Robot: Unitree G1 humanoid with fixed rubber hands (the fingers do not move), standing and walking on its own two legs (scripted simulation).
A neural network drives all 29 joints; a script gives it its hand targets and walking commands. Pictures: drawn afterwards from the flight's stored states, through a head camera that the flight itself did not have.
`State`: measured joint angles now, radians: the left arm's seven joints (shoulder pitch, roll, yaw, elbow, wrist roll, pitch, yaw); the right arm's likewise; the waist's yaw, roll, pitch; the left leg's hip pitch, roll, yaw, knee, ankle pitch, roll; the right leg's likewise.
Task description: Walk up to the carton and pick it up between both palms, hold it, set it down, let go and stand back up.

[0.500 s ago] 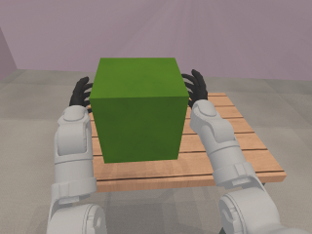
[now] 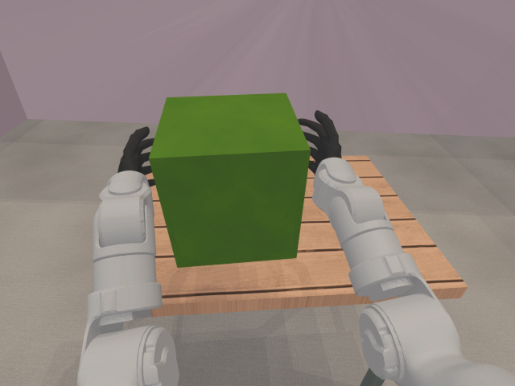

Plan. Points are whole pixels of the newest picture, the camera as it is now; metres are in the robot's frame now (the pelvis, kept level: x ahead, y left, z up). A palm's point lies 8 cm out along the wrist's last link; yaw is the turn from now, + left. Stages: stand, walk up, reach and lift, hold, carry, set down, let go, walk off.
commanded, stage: hold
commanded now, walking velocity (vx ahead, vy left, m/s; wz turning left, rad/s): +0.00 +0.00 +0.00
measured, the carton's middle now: (232, 179) +0.40 +0.01 +0.19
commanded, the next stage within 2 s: none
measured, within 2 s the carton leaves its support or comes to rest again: neither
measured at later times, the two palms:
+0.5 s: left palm (133, 182) +0.36 +0.16 +0.21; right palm (322, 166) +0.37 -0.13 +0.23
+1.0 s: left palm (135, 179) +0.37 +0.15 +0.21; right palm (323, 162) +0.37 -0.13 +0.23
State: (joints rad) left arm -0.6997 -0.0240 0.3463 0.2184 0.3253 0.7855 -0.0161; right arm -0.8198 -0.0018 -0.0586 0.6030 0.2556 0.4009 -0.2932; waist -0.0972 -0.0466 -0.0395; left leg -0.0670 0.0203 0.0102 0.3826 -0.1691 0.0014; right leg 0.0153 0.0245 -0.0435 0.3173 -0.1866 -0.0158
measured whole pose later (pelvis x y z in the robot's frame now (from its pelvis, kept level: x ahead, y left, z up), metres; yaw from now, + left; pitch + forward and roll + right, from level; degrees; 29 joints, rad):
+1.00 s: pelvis +0.01 +0.00 +0.00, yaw +0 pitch -8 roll -1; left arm -0.65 -0.03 0.31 0.15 0.30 0.79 0.01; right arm -0.79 -0.02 -0.01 0.55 0.29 0.40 -0.30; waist -0.10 -0.04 -0.03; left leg -0.05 0.01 0.00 0.38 -0.18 0.00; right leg 0.04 0.03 -0.03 0.29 -0.19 -0.01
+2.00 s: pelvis +0.00 -0.01 +0.00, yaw +0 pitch -8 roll +0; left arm -0.72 0.00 0.35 0.28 0.31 0.76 -0.01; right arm -0.85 0.01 -0.07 0.65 0.24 0.39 -0.30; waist -0.08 -0.05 -0.06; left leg -0.06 0.02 -0.01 0.35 -0.15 -0.01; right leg 0.00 0.03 -0.03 0.32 -0.18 -0.03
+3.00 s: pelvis +0.01 -0.01 +0.00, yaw +0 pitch -10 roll -1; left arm -0.65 -0.03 0.32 0.15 0.32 0.81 -0.01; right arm -0.77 0.00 -0.03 0.53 0.27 0.42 -0.31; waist -0.09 -0.04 -0.04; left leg -0.01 0.02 -0.01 0.37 -0.18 -0.01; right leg 0.06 0.04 -0.03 0.31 -0.20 -0.02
